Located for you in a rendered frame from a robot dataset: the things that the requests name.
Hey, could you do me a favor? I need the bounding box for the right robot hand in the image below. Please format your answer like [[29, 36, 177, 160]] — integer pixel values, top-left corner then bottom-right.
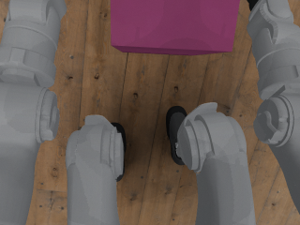
[[247, 0, 259, 11]]

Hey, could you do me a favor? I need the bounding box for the right robot upper arm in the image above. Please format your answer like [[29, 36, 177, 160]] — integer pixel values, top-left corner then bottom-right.
[[253, 95, 300, 215]]

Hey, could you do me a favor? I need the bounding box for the robot left forearm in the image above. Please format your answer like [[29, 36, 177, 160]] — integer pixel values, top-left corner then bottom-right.
[[0, 0, 67, 88]]

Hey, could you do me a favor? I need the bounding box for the carton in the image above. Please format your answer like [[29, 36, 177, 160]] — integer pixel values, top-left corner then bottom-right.
[[110, 0, 240, 56]]

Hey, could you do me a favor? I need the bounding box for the robot right shin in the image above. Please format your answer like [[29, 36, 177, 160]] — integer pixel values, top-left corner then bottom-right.
[[175, 102, 247, 165]]

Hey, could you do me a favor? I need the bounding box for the robot right forearm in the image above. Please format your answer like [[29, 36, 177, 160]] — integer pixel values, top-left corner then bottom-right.
[[247, 0, 300, 101]]

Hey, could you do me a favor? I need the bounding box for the left robot foot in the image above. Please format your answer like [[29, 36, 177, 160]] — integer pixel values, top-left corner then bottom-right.
[[111, 122, 127, 182]]

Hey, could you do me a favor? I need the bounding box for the left robot upper arm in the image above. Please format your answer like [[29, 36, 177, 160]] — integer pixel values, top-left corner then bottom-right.
[[0, 82, 60, 225]]

